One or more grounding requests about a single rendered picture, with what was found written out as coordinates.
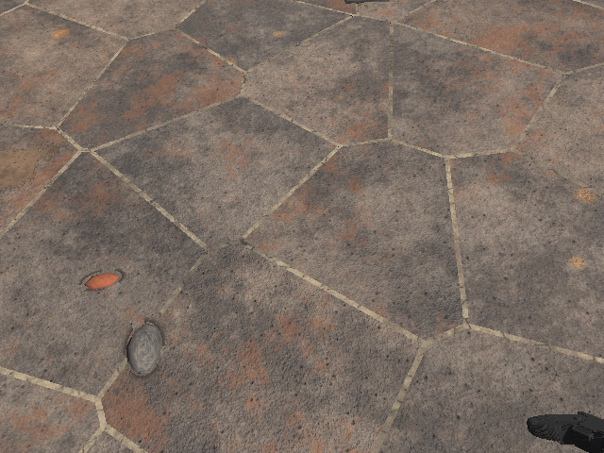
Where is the right robot hand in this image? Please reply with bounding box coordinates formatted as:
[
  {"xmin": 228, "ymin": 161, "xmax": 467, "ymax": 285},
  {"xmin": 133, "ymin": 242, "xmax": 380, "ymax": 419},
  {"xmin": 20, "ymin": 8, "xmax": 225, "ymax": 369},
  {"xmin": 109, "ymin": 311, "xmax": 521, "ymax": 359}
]
[{"xmin": 527, "ymin": 411, "xmax": 604, "ymax": 453}]

